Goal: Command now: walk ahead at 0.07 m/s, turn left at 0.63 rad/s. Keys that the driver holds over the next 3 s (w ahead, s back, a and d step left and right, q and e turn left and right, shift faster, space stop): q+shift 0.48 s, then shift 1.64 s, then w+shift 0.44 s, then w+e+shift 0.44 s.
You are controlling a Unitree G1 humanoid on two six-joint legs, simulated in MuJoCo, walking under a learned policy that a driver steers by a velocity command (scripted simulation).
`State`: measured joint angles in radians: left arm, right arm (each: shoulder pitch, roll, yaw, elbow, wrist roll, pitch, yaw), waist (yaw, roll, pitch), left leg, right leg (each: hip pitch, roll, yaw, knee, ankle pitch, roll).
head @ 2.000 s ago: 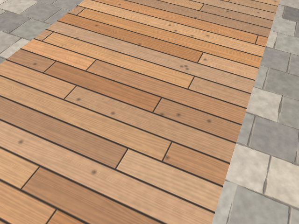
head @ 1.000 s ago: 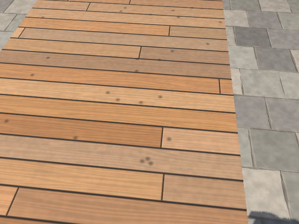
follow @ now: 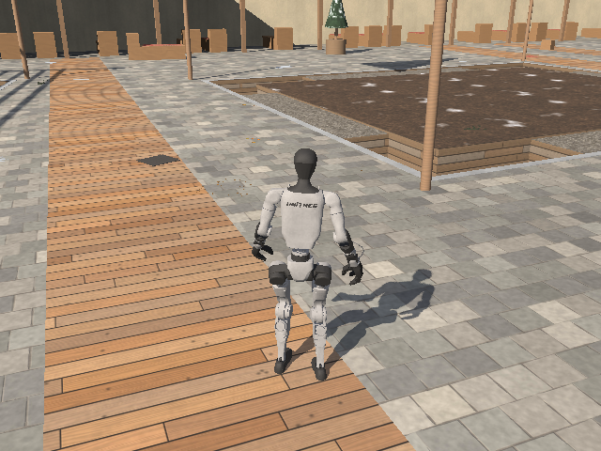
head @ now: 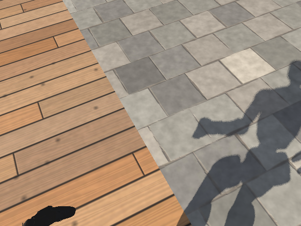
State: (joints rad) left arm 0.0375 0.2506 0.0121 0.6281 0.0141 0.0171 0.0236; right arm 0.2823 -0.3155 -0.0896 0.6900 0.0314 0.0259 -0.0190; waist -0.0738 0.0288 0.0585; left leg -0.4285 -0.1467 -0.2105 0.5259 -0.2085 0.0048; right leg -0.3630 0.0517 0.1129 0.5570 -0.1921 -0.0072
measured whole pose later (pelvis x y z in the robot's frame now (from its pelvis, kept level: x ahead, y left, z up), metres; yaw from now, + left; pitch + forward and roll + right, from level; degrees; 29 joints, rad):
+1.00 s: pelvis +0.06 +0.05 +0.00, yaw +37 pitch +1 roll +0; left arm 0.18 0.23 0.04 0.70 0.02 -0.02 0.01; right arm 0.17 -0.25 -0.03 0.66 -0.02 0.04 -0.01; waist 0.00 0.04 0.00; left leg -0.27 -0.06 -0.12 0.56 -0.30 0.00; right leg -0.28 0.00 0.00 0.55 -0.28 0.00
